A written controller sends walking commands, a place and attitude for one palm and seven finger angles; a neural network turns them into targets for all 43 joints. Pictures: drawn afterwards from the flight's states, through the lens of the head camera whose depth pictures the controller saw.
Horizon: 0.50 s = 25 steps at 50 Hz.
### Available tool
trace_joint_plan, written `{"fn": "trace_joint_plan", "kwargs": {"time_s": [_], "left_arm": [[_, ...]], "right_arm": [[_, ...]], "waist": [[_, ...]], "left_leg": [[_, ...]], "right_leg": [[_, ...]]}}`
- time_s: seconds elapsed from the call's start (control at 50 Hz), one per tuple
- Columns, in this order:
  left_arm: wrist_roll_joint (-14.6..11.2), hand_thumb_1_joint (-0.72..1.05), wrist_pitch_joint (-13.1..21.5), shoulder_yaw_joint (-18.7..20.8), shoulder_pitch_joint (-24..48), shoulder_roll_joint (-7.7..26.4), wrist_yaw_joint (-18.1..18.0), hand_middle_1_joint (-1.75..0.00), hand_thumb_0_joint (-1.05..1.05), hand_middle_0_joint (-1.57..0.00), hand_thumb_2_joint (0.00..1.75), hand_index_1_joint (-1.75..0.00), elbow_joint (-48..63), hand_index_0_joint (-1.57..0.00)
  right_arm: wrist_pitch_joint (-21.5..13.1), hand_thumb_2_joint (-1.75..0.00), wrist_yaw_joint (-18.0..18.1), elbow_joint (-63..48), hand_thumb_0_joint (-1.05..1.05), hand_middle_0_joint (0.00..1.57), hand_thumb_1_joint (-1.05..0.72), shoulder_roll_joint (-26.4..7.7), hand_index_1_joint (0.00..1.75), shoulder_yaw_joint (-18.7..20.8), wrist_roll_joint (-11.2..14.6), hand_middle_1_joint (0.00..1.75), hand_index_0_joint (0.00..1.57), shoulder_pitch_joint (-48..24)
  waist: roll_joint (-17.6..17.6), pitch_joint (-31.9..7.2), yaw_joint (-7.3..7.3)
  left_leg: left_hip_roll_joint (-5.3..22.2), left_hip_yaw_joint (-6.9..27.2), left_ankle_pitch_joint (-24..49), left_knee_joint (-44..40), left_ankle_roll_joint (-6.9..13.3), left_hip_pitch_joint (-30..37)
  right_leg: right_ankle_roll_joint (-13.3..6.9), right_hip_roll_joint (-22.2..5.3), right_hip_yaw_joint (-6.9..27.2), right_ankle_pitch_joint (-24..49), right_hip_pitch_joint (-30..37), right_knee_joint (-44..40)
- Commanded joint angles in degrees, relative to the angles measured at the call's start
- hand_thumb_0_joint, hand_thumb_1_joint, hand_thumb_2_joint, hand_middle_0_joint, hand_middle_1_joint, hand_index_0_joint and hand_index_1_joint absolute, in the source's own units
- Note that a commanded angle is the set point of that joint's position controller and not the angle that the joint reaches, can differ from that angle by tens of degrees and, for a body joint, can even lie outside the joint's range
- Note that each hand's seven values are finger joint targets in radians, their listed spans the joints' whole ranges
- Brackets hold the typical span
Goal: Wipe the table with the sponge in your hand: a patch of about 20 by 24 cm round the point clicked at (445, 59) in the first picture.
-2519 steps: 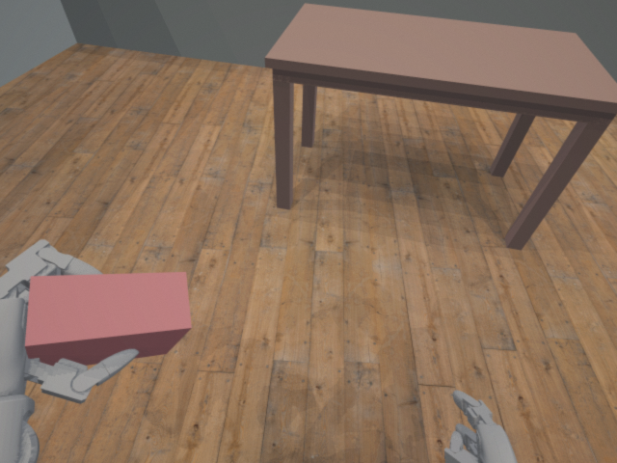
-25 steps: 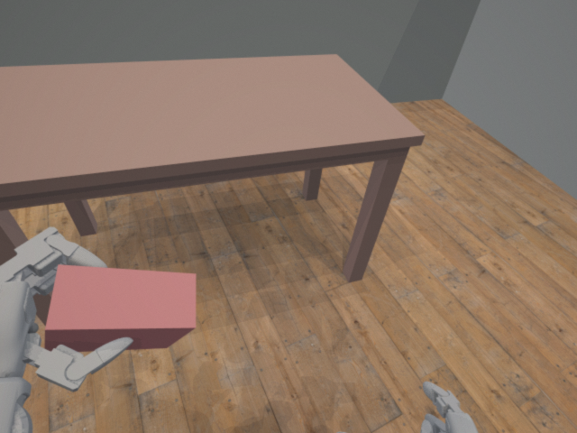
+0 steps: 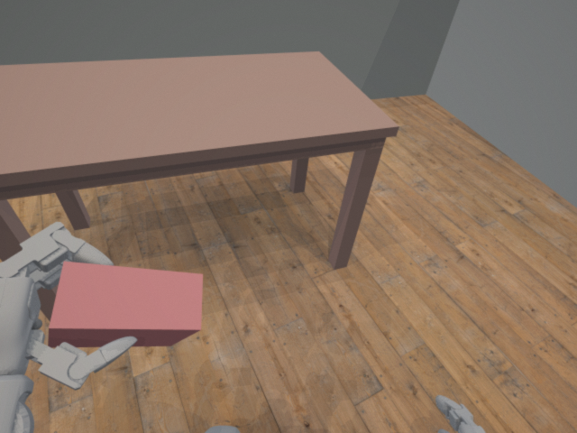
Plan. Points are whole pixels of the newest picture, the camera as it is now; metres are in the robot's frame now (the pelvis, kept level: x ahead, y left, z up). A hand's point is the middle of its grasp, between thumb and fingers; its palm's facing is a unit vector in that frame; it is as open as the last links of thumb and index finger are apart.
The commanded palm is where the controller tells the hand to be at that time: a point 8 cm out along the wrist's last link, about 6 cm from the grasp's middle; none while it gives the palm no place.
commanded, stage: stop stepping back and stand still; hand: left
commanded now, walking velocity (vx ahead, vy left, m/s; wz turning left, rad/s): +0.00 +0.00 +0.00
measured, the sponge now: (147, 311) +0.21 +0.18 +0.14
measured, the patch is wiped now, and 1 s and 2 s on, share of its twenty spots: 0.95 0.95 0.95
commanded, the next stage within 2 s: stand and wait in 0.14 s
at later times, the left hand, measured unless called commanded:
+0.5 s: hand (40, 293) +0.20 +0.27 +0.17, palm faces +0.45 -0.82 -0.36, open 10.1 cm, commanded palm +0.16 +0.30 +0.19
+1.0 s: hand (42, 276) +0.22 +0.29 +0.16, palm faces +0.42 -0.84 -0.33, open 10.1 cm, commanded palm +0.18 +0.32 +0.19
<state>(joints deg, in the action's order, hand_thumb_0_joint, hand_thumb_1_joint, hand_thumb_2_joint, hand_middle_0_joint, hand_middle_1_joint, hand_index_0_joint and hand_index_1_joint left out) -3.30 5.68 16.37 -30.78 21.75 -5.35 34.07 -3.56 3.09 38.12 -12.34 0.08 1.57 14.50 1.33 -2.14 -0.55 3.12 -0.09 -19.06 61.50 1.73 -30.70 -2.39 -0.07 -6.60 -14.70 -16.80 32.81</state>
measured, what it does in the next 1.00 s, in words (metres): steps on the spot: left foot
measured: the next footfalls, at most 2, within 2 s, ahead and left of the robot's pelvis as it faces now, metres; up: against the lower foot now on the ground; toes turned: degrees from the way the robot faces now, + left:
left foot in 0.08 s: +0.07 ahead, +0.14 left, +0.00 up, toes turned +1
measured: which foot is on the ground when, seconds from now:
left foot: up 0.00-0.06, down 0.08-1.00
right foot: down 0.00-1.00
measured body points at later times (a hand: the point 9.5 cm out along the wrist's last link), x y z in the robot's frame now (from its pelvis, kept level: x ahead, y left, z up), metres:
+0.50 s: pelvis +0.01 +0.02 +0.01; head +0.00 +0.03 +0.46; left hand +0.17 +0.31 +0.19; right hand +0.18 -0.20 -0.08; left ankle +0.03 +0.14 -0.73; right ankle +0.04 -0.09 -0.73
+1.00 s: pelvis +0.02 +0.03 +0.01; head +0.01 +0.05 +0.46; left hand +0.19 +0.33 +0.18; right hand +0.22 -0.19 -0.05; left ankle +0.03 +0.14 -0.73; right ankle +0.04 -0.09 -0.73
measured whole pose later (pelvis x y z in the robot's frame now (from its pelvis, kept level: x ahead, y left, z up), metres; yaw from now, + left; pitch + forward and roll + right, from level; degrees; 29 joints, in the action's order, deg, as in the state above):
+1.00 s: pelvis +0.02 +0.03 +0.01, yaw +1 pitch -1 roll -1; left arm -3.3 5.2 16.9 -27.7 20.5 -9.2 27.1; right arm -3.3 4.1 33.7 -11.6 -1.6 0.7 10.0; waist 0.6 -0.7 -1.0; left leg 0.4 0.7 -14.1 28.4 0.7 -12.8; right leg 0.6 -0.1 -1.9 -11.5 -11.0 24.0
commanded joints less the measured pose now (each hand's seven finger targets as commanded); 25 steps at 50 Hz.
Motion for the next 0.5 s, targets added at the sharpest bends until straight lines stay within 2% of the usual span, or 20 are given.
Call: {"fn": "trace_joint_plan", "kwargs": {"time_s": [0.0, 0.02, 0.04, 0.06, 0.08, 0.1, 0.12, 0.16, 0.18, 0.2, 0.22, 0.26, 0.28, 0.32, 0.34, 0.38, 0.4, 0.42, 0.44, 0.48], "left_arm": [[-0.93, 0.10, 4.11, 6.15, 10.28, 7.85, -4.20, -1.60, 0.00, -1.20, 1.30, -1.60, 11.26, -1.20], [-0.97, 0.10, 4.34, 7.47, 11.36, 9.54, -4.95, -1.60, 0.00, -1.20, 1.30, -1.60, 10.80, -1.20], [-1.27, 0.10, 4.44, 7.06, 11.67, 8.11, -5.44, -1.60, 0.00, -1.20, 1.30, -1.60, 9.72, -1.20], [-0.96, 0.10, 4.47, 6.31, 13.32, 7.08, -5.83, -1.60, 0.00, -1.20, 1.30, -1.60, 10.43, -1.20], [-0.24, 0.10, 4.20, 7.15, 15.31, 8.16, -5.96, -1.60, 0.00, -1.20, 1.30, -1.60, 10.20, -1.20], [-0.45, 0.10, 3.91, 7.50, 11.62, 7.84, -5.74, -1.60, 0.00, -1.20, 1.30, -1.60, 4.25, -1.20], [-0.38, 0.10, 3.94, 6.97, 12.20, 8.46, -5.25, -1.60, 0.00, -1.20, 1.30, -1.60, 7.30, -1.20], [-0.64, 0.10, 3.41, 7.33, 6.09, 7.46, -4.68, -1.60, 0.00, -1.20, 1.30, -1.60, 5.75, -1.20], [-0.35, 0.10, 3.69, 7.06, 4.54, 7.52, -4.21, -1.60, 0.00, -1.20, 1.30, -1.60, 6.11, -1.20], [-0.18, 0.10, 3.78, 7.41, 1.81, 8.37, -3.81, -1.60, 0.00, -1.20, 1.30, -1.60, 5.51, -1.20], [-0.44, 0.10, 4.17, 7.31, 3.88, 8.96, -3.56, -1.60, 0.00, -1.20, 1.30, -1.60, 8.77, -1.20], [-0.59, 0.10, 5.21, 8.47, 6.76, 9.80, -3.69, -1.60, 0.00, -1.20, 1.30, -1.60, 12.05, -1.20], [-0.69, 0.10, 5.35, 9.41, 7.76, 10.95, -3.85, -1.60, 0.00, -1.20, 1.30, -1.60, 13.13, -1.20], [-0.43, 0.10, 5.41, 9.13, 9.40, 10.76, -4.56, -1.60, 0.00, -1.20, 1.30, -1.60, 13.30, -1.20], [-0.39, 0.10, 5.66, 9.06, 8.36, 10.12, -5.14, -1.60, 0.00, -1.20, 1.30, -1.60, 11.85, -1.20], [-0.59, 0.10, 5.60, 7.54, 8.81, 8.04, -5.91, -1.60, 0.00, -1.20, 1.30, -1.60, 10.63, -1.20], [-0.55, 0.10, 5.15, 7.21, 8.06, 7.74, -6.12, -1.60, 0.00, -1.20, 1.30, -1.60, 8.34, -1.20], [-0.46, 0.10, 4.65, 7.27, 7.54, 7.41, -6.06, -1.60, 0.00, -1.20, 1.30, -1.60, 6.18, -1.20], [-0.12, 0.10, 4.24, 6.79, 9.10, 7.16, -5.77, -1.60, 0.00, -1.20, 1.30, -1.60, 5.76, -1.20], [0.08, 0.10, 4.34, 6.35, 10.50, 6.86, -5.37, -1.60, 0.00, -1.20, 1.30, -1.60, 4.68, -1.20]], "right_arm": [[-4.06, -0.90, 2.64, -11.07, 0.00, 0.20, -0.90, -5.29, 0.30, 1.79, -0.27, 0.30, 0.20, -9.11], [-4.54, -0.90, 3.24, -10.89, 0.00, 0.20, -0.90, -6.97, 0.30, 2.01, -0.65, 0.30, 0.20, -7.91], [-4.98, -0.90, 3.59, -11.16, 0.00, 0.20, -0.90, -8.17, 0.30, 2.01, -1.08, 0.30, 0.20, -7.50], [-5.25, -0.90, 3.43, -11.66, 0.00, 0.20, -0.90, -8.95, 0.30, 1.89, -0.92, 0.30, 0.20, -7.55], [-5.62, -0.90, 3.00, -12.27, 0.00, 0.20, -0.90, -8.34, 0.30, 1.90, -0.56, 0.30, 0.20, -7.87], [-6.03, -0.90, 2.86, -12.20, 0.00, 0.20, -0.90, -6.97, 0.30, 1.94, -0.28, 0.30, 0.20, -7.47], [-6.23, -0.90, 2.14, -11.95, 0.00, 0.20, -0.90, -6.11, 0.30, 1.56, -0.16, 0.30, 0.20, -7.29], [-5.82, -0.90, 1.28, -11.87, 0.00, 0.20, -0.90, -6.43, 0.30, 1.19, -0.14, 0.30, 0.20, -8.45], [-5.59, -0.90, 0.94, -12.26, 0.00, 0.20, -0.90, -6.36, 0.30, 1.34, -0.37, 0.30, 0.20, -8.75], [-5.31, -0.90, 0.42, -12.72, 0.00, 0.20, -0.90, -6.12, 0.30, 1.67, -0.66, 0.30, 0.20, -9.06], [-5.01, -0.90, 0.09, -12.74, 0.00, 0.20, -0.90, -6.10, 0.30, 1.87, -0.68, 0.30, 0.20, -9.57], [-5.39, -0.90, -0.09, -10.84, 0.00, 0.20, -0.90, -6.46, 0.30, 2.49, -0.71, 0.30, 0.20, -8.53], [-5.28, -0.90, 0.06, -11.08, 0.00, 0.20, -0.90, -6.61, 0.30, 2.42, -0.88, 0.30, 0.20, -8.32], [-4.63, -0.90, 0.95, -10.70, 0.00, 0.20, -0.90, -5.96, 0.30, 1.65, -1.11, 0.30, 0.20, -8.58], [-4.65, -0.90, 1.49, -10.58, 0.00, 0.20, -0.90, -6.05, 0.30, 1.37, -1.28, 0.30, 0.20, -8.30], [-4.68, -0.90, 2.04, -11.61, 0.00, 0.20, -0.90, -7.41, 0.30, 1.42, -1.40, 0.30, 0.20, -9.39], [-4.72, -0.90, 2.30, -12.31, 0.00, 0.20, -0.90, -7.30, 0.30, 1.33, -0.80, 0.30, 0.20, -9.51], [-4.77, -0.90, 2.35, -12.03, 0.00, 0.20, -0.90, -6.53, 0.30, 1.06, -0.45, 0.30, 0.20, -9.24], [-4.84, -0.90, 2.23, -11.69, 0.00, 0.20, -0.90, -6.15, 0.30, 0.81, -0.55, 0.30, 0.20, -9.67], [-5.13, -0.90, 2.07, -11.33, 0.00, 0.20, -0.90, -6.13, 0.30, 1.11, -0.73, 0.30, 0.20, -9.78]], "waist": [[-3.65, 0.20, 1.75], [-7.93, -1.50, 1.58], [-15.57, -1.47, 1.43], [-23.29, -0.66, 1.54], [-21.84, 0.60, 1.73], [-15.09, 0.28, 1.28], [-13.52, -2.04, 1.54], [-10.72, -2.59, 0.05], [-4.19, -1.52, -0.03], [4.68, -1.22, 0.09], [10.78, -0.94, 0.52], [8.25, -1.32, 1.17], [5.75, -0.71, 1.55], [0.54, -0.89, 2.25], [-3.54, -1.75, 2.01], [-13.80, -1.38, 0.51], [-15.53, -1.42, 0.25], [-11.67, -2.62, -0.14], [-10.13, -1.74, 0.32], [-3.57, -2.14, 0.44]], "left_leg": [[1.49, -1.25, -0.98, -24.24, 0.90, 18.86], [0.12, -1.54, -4.13, -29.85, 0.91, 20.99], [3.84, 8.43, -14.41, -38.88, 3.25, 17.88], [11.07, 22.33, -22.03, -46.62, 6.61, 17.12], [13.74, 26.66, -18.87, -50.59, 8.64, 14.13], [12.05, 23.79, -5.65, -47.32, 8.27, 16.48], [9.80, 19.57, 0.88, -43.44, 6.47, 17.22], [5.91, 10.21, -0.49, -36.97, 3.48, 8.07], [2.20, 6.24, -3.64, -30.61, 1.70, 3.32], [-1.77, 2.63, -4.67, -19.88, -0.02, -0.45], [-3.30, 1.53, -3.59, -9.82, -0.94, -1.75], [-0.83, 4.16, -2.64, -7.09, -1.05, 4.02], [0.43, 4.57, -2.74, -11.99, -0.65, 7.01], [1.39, 4.01, 1.32, -27.64, 0.32, 15.72], [0.56, 4.21, 2.87, -34.15, 0.55, 18.35], [6.34, 14.80, -2.23, -43.82, 2.95, 16.53], [8.36, 17.53, -3.22, -46.10, 3.84, 15.02], [6.66, 14.61, -1.68, -44.29, 3.04, 13.43], [4.74, 11.88, -0.71, -42.77, 2.21, 11.73], [2.13, 8.31, 2.57, -38.21, 1.11, 12.41]], "right_leg": [[-5.30, -13.10, 9.61, -22.57, -14.80, -12.68], [-4.24, -10.18, 8.91, -23.76, -12.74, -7.88], [-1.80, -5.53, 6.57, -23.61, -10.76, -0.20], [1.28, 0.36, 2.39, -18.54, -12.62, 9.69], [2.52, 1.99, 4.15, -15.59, -12.72, 17.54], [2.82, 0.80, 5.22, -13.84, -12.77, 17.38], [2.80, -0.91, 5.56, -12.48, -8.70, 11.37], [2.97, -0.27, 4.85, -2.34, 6.85, -4.60], [1.97, -2.33, 7.71, 1.27, 11.58, -10.62], [-1.34, -9.35, 17.91, -3.16, 11.56, -15.70], [-4.86, -17.20, 29.55, -4.99, 8.81, -21.37], [-6.60, -17.59, 26.67, -10.90, 1.31, -22.49], [-6.82, -17.37, 24.45, -10.93, -1.29, -20.73], [-4.69, -14.66, 17.59, -9.67, -3.68, -15.05], [-2.75, -10.50, 13.69, -8.78, -2.65, -11.45], [1.29, -2.02, 8.04, -5.58, -1.38, -4.15], [2.49, -0.53, 6.30, -2.62, 0.55, -2.14], [2.96, 0.20, 6.11, -1.21, 3.92, -3.82], [2.81, -0.74, 6.61, 0.39, 5.49, -5.74], [2.19, -2.76, 9.60, 2.93, 6.59, -10.11]]}}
